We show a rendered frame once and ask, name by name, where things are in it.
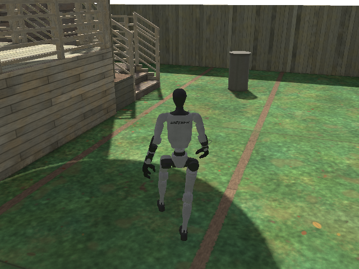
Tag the robot left hand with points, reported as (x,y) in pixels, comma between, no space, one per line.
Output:
(145,169)

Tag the robot right forearm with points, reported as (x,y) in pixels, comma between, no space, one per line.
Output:
(204,145)

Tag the robot right hand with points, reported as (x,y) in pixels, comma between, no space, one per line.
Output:
(201,150)

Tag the left robot upper arm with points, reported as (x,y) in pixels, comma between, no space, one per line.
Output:
(159,127)

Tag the right robot shin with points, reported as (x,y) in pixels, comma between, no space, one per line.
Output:
(186,212)

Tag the robot left forearm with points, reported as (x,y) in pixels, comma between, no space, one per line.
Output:
(151,152)

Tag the right robot upper arm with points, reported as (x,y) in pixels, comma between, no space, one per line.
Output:
(196,117)

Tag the robot shin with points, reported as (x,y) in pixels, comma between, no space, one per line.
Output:
(186,212)
(162,188)

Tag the left robot shin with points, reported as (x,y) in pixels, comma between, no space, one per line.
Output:
(162,188)

